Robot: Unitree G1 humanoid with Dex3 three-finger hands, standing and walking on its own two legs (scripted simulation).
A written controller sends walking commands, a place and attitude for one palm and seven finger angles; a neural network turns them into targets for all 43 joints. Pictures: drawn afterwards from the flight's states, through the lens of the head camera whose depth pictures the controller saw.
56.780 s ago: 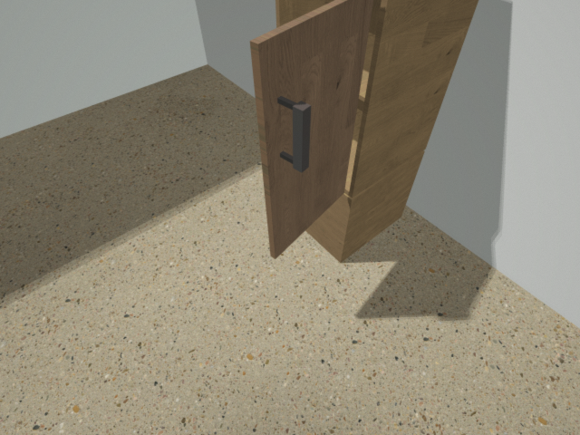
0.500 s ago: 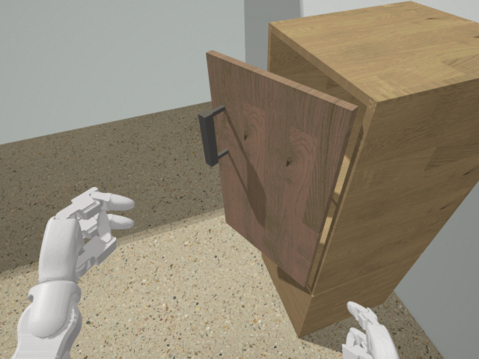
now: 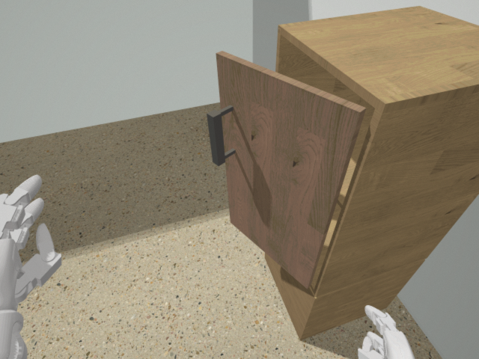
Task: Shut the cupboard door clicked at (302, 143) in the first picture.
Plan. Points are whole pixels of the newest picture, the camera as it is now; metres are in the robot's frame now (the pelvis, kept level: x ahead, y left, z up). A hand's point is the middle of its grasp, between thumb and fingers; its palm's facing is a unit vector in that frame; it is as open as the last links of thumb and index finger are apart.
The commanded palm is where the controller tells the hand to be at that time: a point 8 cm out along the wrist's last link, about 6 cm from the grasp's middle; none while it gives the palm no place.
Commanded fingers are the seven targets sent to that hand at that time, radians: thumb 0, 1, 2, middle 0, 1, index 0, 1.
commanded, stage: draw the hand back to the body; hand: left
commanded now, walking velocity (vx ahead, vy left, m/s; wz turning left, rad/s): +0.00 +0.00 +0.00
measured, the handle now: (223, 135) +0.59 +0.12 +0.06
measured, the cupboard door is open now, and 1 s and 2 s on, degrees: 25 25 25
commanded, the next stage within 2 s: step back with the hand held close in 0.14 s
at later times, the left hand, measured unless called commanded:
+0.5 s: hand (60, 250) +0.20 +0.27 +0.15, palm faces +0.37 -0.80 -0.46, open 7.4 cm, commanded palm +0.14 +0.30 +0.17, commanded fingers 0.00 0.90 0.90 -0.20 -0.30 -0.20 -0.30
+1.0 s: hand (4, 304) +0.13 +0.29 +0.15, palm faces +0.42 -0.78 -0.45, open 7.4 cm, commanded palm +0.07 +0.32 +0.17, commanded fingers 0.00 0.90 0.90 -0.20 -0.30 -0.20 -0.30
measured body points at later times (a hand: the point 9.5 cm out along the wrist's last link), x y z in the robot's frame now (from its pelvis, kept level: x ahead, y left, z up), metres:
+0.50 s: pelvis -0.01 +0.01 +0.00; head +0.00 +0.00 +0.45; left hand +0.18 +0.31 +0.18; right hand +0.16 -0.24 -0.09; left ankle +0.00 +0.07 -0.74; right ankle -0.03 -0.11 -0.74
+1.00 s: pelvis -0.08 +0.03 -0.02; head -0.07 +0.04 +0.43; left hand +0.10 +0.33 +0.18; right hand +0.08 -0.22 -0.09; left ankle +0.00 +0.07 -0.74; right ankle -0.03 -0.11 -0.74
